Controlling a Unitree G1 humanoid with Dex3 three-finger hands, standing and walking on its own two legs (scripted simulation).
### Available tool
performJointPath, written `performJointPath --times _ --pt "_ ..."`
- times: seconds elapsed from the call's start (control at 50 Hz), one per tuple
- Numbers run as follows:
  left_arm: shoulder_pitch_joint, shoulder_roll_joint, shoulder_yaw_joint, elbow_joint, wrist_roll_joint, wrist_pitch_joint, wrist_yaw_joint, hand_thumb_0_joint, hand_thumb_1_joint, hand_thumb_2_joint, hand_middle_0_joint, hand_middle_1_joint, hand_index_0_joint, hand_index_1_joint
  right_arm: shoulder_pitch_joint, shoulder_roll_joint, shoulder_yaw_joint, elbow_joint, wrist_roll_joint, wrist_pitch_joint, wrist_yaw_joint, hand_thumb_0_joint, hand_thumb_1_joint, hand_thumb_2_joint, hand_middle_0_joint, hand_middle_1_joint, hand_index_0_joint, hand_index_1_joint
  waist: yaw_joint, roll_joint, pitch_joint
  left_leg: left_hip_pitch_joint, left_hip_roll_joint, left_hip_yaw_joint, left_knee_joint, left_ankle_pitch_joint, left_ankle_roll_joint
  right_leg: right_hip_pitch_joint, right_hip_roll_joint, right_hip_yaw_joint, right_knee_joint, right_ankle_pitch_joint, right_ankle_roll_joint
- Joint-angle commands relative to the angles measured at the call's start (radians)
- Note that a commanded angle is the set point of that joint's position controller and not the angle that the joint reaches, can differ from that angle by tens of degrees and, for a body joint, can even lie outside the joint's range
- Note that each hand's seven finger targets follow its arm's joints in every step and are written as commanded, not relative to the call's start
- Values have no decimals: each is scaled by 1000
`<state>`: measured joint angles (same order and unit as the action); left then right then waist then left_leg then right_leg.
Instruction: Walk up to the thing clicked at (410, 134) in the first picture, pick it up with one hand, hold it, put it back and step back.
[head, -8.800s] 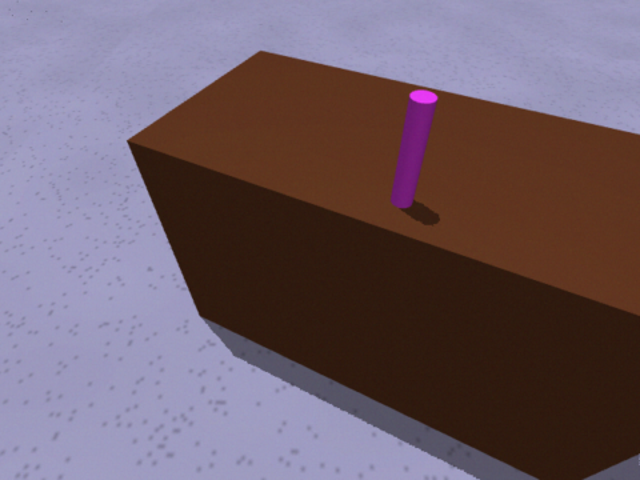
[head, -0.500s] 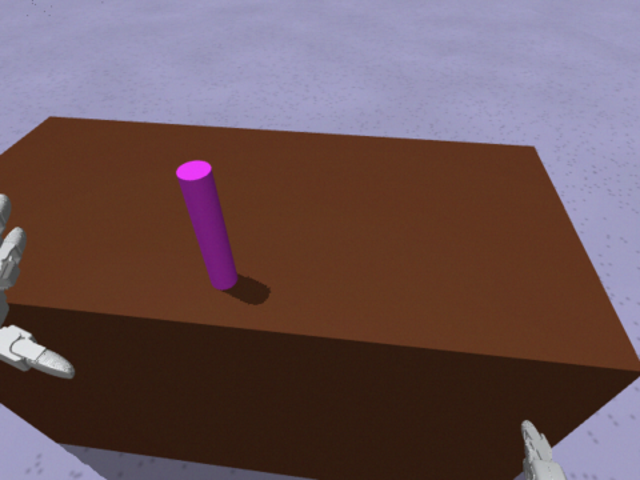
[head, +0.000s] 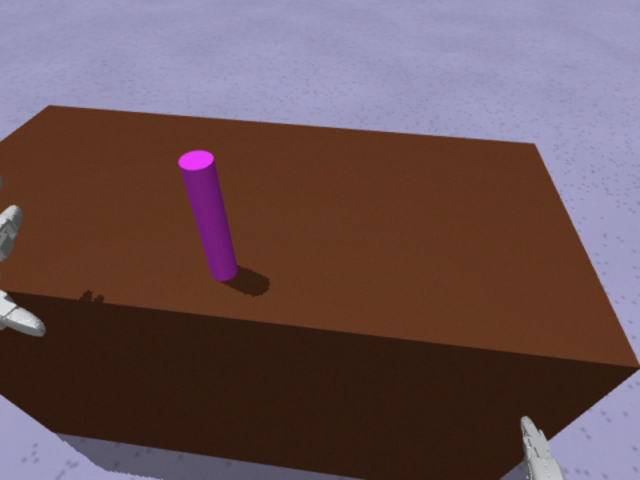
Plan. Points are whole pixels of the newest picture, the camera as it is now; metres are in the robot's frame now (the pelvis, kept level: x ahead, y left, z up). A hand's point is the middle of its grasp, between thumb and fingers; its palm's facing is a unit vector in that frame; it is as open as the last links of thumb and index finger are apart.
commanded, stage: go down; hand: left
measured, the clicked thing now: (212, 223) +0.45 +0.19 +0.09
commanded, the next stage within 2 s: approach in 1.88 s
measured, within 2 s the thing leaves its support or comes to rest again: neither
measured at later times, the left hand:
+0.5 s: hand (26, 237) +0.35 +0.36 +0.15, palm faces +0.13 -0.99 +0.00, open 17.7 cm
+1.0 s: hand (22, 223) +0.36 +0.38 +0.16, palm faces +0.13 -0.99 +0.00, open 17.7 cm
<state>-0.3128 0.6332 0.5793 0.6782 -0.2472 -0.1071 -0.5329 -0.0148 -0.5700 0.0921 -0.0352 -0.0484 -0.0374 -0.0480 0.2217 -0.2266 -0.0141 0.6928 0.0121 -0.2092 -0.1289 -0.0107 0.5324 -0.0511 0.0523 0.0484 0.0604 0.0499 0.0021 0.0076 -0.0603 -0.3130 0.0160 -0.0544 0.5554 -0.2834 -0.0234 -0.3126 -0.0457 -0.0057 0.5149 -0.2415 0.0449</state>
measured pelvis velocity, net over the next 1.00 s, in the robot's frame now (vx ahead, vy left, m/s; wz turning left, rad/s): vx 0.01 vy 0.00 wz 0.00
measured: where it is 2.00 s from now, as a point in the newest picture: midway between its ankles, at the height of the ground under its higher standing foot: outside the picture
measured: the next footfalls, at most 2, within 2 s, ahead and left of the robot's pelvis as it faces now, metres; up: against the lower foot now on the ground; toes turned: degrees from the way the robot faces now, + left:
none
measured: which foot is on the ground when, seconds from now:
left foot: down 0.00-1.00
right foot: down 0.00-1.00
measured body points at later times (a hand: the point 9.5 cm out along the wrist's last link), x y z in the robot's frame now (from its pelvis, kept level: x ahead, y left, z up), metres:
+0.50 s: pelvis +0.01 +0.00 +0.00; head +0.02 +0.01 +0.45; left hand +0.33 +0.41 +0.16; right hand +0.17 -0.25 -0.07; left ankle +0.00 +0.13 -0.73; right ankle +0.01 -0.15 -0.73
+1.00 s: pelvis +0.01 +0.00 +0.00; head +0.04 +0.02 +0.44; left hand +0.35 +0.43 +0.16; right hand +0.17 -0.26 -0.08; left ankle +0.00 +0.13 -0.73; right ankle +0.01 -0.15 -0.73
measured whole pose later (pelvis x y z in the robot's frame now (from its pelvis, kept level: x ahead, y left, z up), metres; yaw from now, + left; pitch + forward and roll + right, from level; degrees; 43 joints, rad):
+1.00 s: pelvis +0.01 +0.00 +0.00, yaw +0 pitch +8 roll -1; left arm -0.53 0.82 0.63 0.99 -0.23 -0.06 -0.67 -0.02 -0.61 0.06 -0.05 -0.05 -0.05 -0.05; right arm 0.20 -0.24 0.04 0.71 0.00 -0.26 -0.19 -0.01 0.52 -0.05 0.05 0.05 0.06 0.05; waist -0.05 -0.01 -0.10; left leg -0.44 0.02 -0.06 0.62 -0.32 -0.02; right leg -0.43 -0.04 -0.01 0.55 -0.26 0.05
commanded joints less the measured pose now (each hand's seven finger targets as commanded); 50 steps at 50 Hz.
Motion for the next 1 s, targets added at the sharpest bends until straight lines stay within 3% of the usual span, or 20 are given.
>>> performJointPath --times 0.0,0.1,0.16,0.18,0.22,0.26,0.42,0.44,0.5,0.52,0.64,0.68,0.7,0.72,0.74,0.78,0.82,0.86,0.94,0.98 --pt "-363 390 85 -108 -30 -49 -39 0 -581 98 -32 -43 -30 -52 -76 -125 -6 -148 -6 -67 -19 0 558 -49 49 50 49 50 -14 105 -192 63 -36 46 -87 164 28 47 38 -44 -65 128 -42" --pt "-413 459 109 -60 -27 -40 -56 0 -565 80 -36 -33 -35 -40 -86 -142 -7 -172 -8 -82 -36 0 561 -47 49 50 49 50 -13 100 -230 63 -41 46 -78 156 32 49 38 -42 -68 121 -42" --pt "-426 466 106 -38 -28 -35 -63 0 -583 79 -39 -35 -36 -43 -83 -165 -28 -156 -7 -90 -45 0 554 -49 49 50 49 50 -19 118 -229 63 -38 43 -80 152 27 30 40 -43 -62 115 -46" --pt "-452 452 88 -47 -30 -35 -67 0 -575 77 -40 -34 -37 -42 -90 -147 -9 -144 -8 -90 -45 0 558 -48 49 50 49 50 -13 136 -214 56 -36 40 -84 146 24 24 44 -46 -60 108 -49" --pt "-453 489 113 -29 -24 -30 -70 0 -597 67 -44 -31 -41 -39 -107 -169 -15 -197 -7 -99 -51 0 549 -50 49 50 49 50 -18 133 -264 75 -26 32 -77 201 19 38 47 -50 -51 150 -49" --pt "-462 470 98 -22 -29 -28 -76 0 -581 76 -40 -35 -37 -44 -91 -120 20 -141 -7 -95 -50 0 551 -50 49 50 49 50 -10 147 -224 49 -31 37 -74 185 22 29 46 -49 -52 138 -50" --pt "-466 504 110 -4 -30 -10 -102 0 -611 71 -44 -40 -42 -49 -77 -165 -12 -155 -12 -111 -65 0 543 -52 49 50 49 50 -33 141 -297 109 -26 33 -42 317 20 21 45 -52 -39 238 -47" --pt "-474 504 104 -4 -29 -8 -106 0 -608 67 -44 -39 -43 -46 -63 -128 17 -115 -11 -105 -63 0 546 -51 49 50 49 50 -21 161 -274 88 -29 35 -42 306 20 23 44 -50 -39 230 -48" --pt "-473 515 118 7 -31 -9 -110 0 -611 70 -43 -39 -41 -47 -70 -168 -10 -156 -12 -111 -67 0 543 -52 49 50 49 50 -35 128 -289 94 -30 36 -35 311 24 20 44 -49 -36 239 -44" --pt "-477 506 106 6 -28 -8 -111 0 -611 60 -46 -38 -45 -45 -83 -138 10 -141 -11 -110 -66 0 542 -52 49 50 49 50 -27 137 -282 92 -30 33 -39 312 22 20 44 -52 -35 236 -47" --pt "-514 517 94 30 -27 -9 -128 0 -611 66 -45 -43 -45 -49 -72 -149 4 -117 -14 -108 -69 0 541 -52 49 50 49 50 -43 145 -281 104 -26 28 -25 335 21 -16 46 -52 -25 243 -48" --pt "-514 552 117 35 -22 -13 -126 0 -611 65 -44 -45 -44 -51 -95 -171 -10 -142 -16 -113 -71 0 540 -53 49 50 49 50 -37 156 -294 102 -26 26 -26 318 18 -13 45 -54 -22 229 -48" --pt "-529 540 104 38 -23 -12 -126 0 -611 71 -43 -43 -41 -51 -64 -128 17 -89 -14 -105 -67 0 542 -52 49 50 49 50 -35 167 -282 89 -29 26 -27 293 19 -26 45 -52 -25 209 -50" --pt "-537 533 97 35 -28 -15 -129 0 -599 67 -44 -41 -43 -47 -68 -132 10 -90 -14 -104 -68 0 545 -51 49 50 49 50 -37 152 -259 66 -35 31 -27 262 22 -25 44 -50 -30 196 -48" --pt "-514 559 130 62 -30 -15 -126 0 -611 65 -43 -41 -42 -47 -116 -189 -21 -176 -15 -114 -75 0 542 -53 49 50 49 50 -42 102 -300 70 -33 27 -21 265 25 -4 44 -51 -28 201 -44" --pt "-535 556 113 69 -28 -11 -126 0 -611 55 -50 -45 -51 -50 -69 -126 23 -87 -11 -103 -71 0 540 -52 49 50 49 50 -35 147 -273 49 -42 37 -14 259 29 -13 38 -43 -26 207 -43" --pt "-534 576 121 73 -20 -14 -133 0 -611 47 -52 -41 -54 -45 -102 -185 -20 -157 -14 -111 -80 0 535 -54 49 50 49 50 -51 134 -319 80 -31 27 -9 299 25 -23 42 -48 -14 226 -45" --pt "-552 570 108 74 -20 -14 -138 0 -611 58 -50 -46 -51 -51 -83 -139 19 -95 -14 -103 -73 0 541 -52 49 50 49 50 -36 173 -293 68 -30 26 -8 293 22 -43 42 -51 -9 212 -50" --pt "-565 619 139 88 -18 -16 -133 0 -611 57 -53 -49 -52 -54 -120 -196 -24 -150 -16 -110 -82 0 535 -54 49 50 49 50 -40 150 -341 66 -27 20 1 301 20 -19 44 -52 -2 215 -49" --pt "-571 592 113 109 -9 -12 -134 0 -599 62 -49 -47 -49 -52 -107 -134 28 -137 -14 -108 -76 0 538 -53 49 50 49 50 -37 152 -316 45 -32 26 2 276 23 -23 43 -49 -2 202 -48"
